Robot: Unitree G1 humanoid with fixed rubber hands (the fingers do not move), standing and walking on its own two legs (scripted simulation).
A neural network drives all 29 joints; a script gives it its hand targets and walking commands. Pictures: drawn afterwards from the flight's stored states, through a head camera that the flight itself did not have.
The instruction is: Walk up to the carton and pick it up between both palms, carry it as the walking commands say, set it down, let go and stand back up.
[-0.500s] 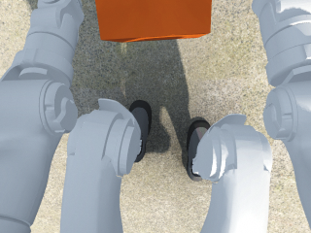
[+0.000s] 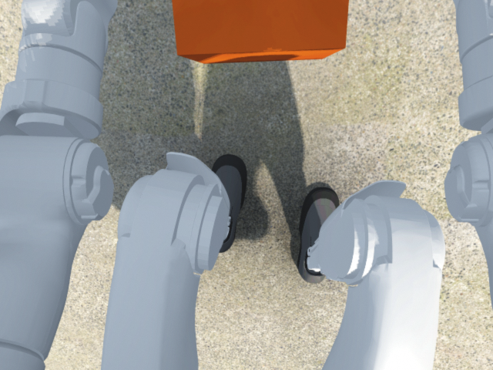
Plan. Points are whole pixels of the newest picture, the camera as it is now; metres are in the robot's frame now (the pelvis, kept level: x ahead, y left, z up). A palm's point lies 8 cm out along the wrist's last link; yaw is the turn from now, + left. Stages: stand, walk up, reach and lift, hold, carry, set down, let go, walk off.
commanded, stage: set down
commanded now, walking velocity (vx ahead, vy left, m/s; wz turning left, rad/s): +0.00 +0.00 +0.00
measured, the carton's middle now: out of the picture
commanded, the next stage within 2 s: let go in 1.30 s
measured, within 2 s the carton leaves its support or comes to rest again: neither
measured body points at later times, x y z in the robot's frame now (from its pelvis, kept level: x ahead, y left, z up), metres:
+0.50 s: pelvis +0.00 +0.00 +0.10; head +0.37 +0.03 +0.34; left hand +0.55 +0.28 -0.02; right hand +0.62 -0.12 -0.03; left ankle +0.14 +0.10 -0.33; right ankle +0.10 -0.10 -0.33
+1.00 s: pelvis -0.01 -0.01 +0.21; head +0.35 +0.04 +0.47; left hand +0.54 +0.29 +0.12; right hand +0.62 -0.11 +0.12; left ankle +0.14 +0.10 -0.33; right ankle +0.10 -0.10 -0.33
